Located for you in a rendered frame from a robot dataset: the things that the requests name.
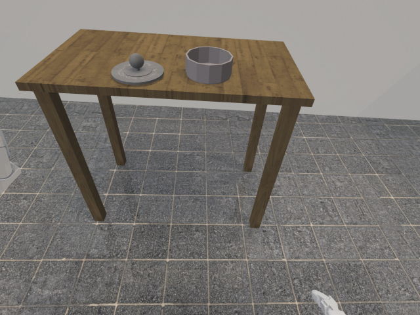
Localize knob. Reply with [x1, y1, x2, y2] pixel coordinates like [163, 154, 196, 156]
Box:
[129, 53, 144, 69]

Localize pot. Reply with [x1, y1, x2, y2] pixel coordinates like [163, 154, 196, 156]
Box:
[185, 47, 233, 84]

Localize robot left hand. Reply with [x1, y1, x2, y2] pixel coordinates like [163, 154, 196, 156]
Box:
[0, 129, 21, 195]

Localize lid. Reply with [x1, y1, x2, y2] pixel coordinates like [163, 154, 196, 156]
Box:
[111, 60, 164, 85]

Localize robot right hand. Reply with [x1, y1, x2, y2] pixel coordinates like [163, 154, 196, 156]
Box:
[311, 290, 346, 315]

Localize table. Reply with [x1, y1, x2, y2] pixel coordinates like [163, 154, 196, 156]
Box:
[15, 29, 315, 228]

